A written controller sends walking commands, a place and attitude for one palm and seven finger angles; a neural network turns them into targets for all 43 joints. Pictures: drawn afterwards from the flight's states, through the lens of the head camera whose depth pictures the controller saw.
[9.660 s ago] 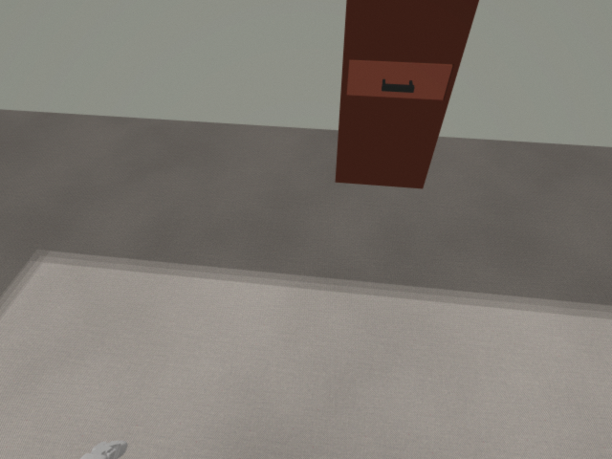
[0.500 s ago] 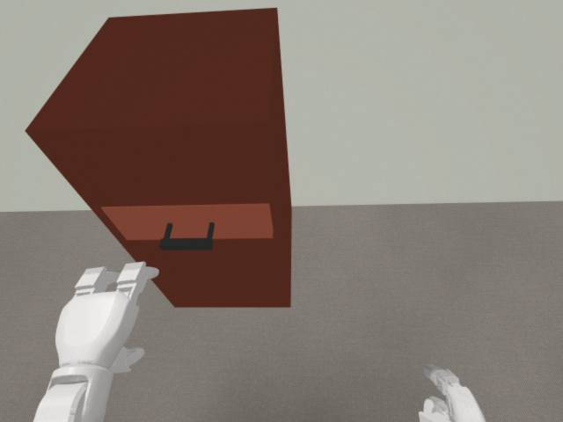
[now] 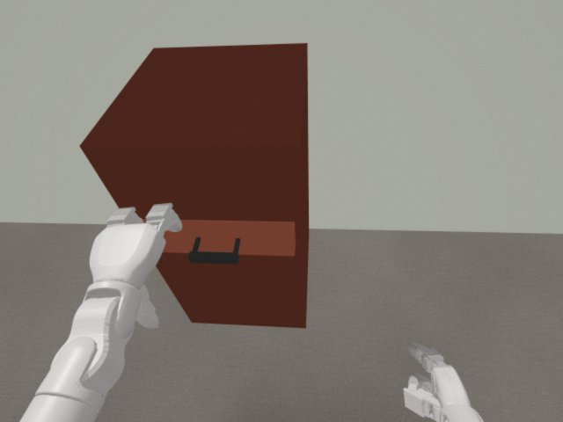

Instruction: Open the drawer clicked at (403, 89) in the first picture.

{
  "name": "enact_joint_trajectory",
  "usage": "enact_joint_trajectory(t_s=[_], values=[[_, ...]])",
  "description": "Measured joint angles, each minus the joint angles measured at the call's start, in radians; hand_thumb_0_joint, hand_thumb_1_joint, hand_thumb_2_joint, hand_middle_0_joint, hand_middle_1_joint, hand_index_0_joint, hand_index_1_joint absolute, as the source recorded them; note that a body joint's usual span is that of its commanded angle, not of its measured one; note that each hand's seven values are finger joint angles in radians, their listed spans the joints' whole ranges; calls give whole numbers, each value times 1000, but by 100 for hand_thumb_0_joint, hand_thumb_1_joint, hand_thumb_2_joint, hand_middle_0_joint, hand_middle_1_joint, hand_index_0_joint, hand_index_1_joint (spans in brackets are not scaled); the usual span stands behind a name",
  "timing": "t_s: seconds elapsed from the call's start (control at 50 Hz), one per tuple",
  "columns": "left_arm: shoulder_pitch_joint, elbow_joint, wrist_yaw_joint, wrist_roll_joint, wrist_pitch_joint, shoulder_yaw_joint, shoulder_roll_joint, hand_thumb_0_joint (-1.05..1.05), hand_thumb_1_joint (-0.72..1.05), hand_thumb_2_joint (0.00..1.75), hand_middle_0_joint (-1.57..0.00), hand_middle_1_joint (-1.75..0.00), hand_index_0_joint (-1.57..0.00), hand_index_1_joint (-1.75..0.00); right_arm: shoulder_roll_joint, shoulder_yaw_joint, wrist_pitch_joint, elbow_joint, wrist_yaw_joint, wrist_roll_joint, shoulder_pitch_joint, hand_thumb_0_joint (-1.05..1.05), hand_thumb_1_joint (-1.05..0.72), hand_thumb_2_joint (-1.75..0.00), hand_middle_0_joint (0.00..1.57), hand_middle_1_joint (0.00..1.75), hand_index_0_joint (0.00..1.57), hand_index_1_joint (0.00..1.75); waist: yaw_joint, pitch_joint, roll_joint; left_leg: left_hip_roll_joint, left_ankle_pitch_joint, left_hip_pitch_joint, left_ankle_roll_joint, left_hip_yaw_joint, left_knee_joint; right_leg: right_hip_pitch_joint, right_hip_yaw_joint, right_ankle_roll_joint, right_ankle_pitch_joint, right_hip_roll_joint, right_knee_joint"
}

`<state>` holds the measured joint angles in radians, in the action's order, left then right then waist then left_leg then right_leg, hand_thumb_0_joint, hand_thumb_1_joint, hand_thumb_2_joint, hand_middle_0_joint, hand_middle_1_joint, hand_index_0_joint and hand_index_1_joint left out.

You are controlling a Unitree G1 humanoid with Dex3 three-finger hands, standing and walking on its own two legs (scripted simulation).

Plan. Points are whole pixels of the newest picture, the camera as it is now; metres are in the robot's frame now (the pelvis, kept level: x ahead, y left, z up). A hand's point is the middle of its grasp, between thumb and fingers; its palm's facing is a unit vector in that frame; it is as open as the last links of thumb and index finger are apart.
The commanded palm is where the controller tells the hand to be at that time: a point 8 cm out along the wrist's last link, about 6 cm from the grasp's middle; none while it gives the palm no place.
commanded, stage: raise the hand with hooked fingers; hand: left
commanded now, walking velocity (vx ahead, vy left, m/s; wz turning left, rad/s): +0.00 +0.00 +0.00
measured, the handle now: (215, 250) +0.52 +0.26 -0.22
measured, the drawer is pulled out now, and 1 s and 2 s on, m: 0.00 0.00 0.00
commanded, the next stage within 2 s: move the hooked fingers above the handle in 0.48 s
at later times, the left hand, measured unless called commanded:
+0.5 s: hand (151, 259) +0.30 +0.23 +0.07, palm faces +0.05 -0.07 -1.00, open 13.9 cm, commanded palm +0.28 +0.24 +0.13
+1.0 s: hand (169, 261) +0.34 +0.24 +0.01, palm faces -0.05 -0.04 -1.00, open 13.9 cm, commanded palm +0.33 +0.25 +0.06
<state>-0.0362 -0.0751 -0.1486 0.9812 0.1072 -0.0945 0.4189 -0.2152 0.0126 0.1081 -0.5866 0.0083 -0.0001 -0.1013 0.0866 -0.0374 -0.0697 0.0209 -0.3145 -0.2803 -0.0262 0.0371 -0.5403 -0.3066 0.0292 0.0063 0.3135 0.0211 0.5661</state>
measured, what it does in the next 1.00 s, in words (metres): stands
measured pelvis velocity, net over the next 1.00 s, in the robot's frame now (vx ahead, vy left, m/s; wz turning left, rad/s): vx -0.01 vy -0.01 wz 0.01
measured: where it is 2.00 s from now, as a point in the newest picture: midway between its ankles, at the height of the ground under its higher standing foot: outside the picture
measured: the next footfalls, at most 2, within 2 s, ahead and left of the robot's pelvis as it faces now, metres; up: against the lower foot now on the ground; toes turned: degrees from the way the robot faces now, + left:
none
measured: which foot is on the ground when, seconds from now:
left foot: down 0.00-1.00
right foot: down 0.00-1.00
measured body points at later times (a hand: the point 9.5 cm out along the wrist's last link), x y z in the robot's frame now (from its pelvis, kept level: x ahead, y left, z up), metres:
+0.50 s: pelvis +0.00 +0.00 +0.00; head +0.03 -0.04 +0.45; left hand +0.29 +0.24 +0.13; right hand +0.17 -0.24 -0.12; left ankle -0.02 +0.10 -0.73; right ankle -0.01 -0.12 -0.73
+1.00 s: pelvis -0.01 -0.01 -0.01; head +0.05 -0.03 +0.44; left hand +0.34 +0.24 +0.06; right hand +0.15 -0.26 -0.13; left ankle -0.02 +0.10 -0.73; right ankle -0.01 -0.12 -0.73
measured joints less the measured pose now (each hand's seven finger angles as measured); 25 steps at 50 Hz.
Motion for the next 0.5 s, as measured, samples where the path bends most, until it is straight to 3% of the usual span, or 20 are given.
enact_joint_trajectory(t_s=[0.14, 0.26, 0.4, 0.5], values=[[-78, -33, 55, -19, -36, 7, 32, 0, -49, 30, -32, -119, -32, -119, -7, 3, 5, -17, 0, 6, -20, 1, -90, -90, 20, 30, 20, 30, -1, 11, -7, 3, 20, 22, -3, -8, 34, 29, 8, -3, -21, 2, -42], [-57, -28, 81, -41, -62, 32, 36, 0, -49, 30, -32, -120, -31, -120, -27, -12, 12, -16, -9, 9, -50, 1, -90, -90, 20, 30, 20, 30, -12, 13, -11, 2, 31, 25, -4, 0, 56, 28, 0, -4, -35, 0, -63], [-19, -4, 37, -31, -111, 32, 32, 0, -49, 30, -32, -120, -32, -120, -46, -37, 7, -31, -8, 8, -72, 1, -91, -90, 20, 30, 20, 30, -12, 20, -6, 0, 34, 13, -2, 2, 56, 13, -2, -2, -36, -2, -58], [-28, -22, 5, -30, -92, 33, 30, 0, -49, 30, -32, -120, -32, -120, -46, -43, 4, -42, -6, 14, -68, 1, -91, -90, 20, 30, 20, 30, -12, 18, -5, -2, 37, 9, 2, 0, 57, 7, -1, 2, -35, -4, -54]])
